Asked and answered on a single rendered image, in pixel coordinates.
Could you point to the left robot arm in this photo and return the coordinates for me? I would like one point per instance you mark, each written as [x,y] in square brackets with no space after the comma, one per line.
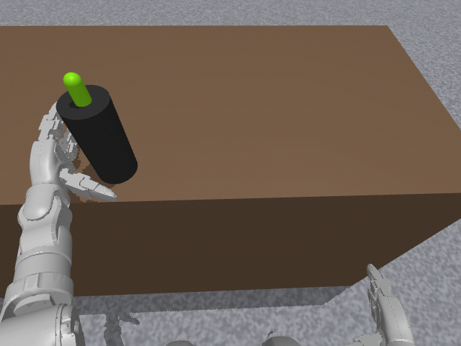
[37,308]

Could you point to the bottle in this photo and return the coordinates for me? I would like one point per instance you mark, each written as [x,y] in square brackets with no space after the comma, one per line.
[91,117]

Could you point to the right robot hand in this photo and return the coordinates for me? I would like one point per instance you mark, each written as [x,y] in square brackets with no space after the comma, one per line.
[387,312]

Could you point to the left robot hand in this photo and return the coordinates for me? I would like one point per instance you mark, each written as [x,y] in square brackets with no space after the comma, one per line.
[51,161]

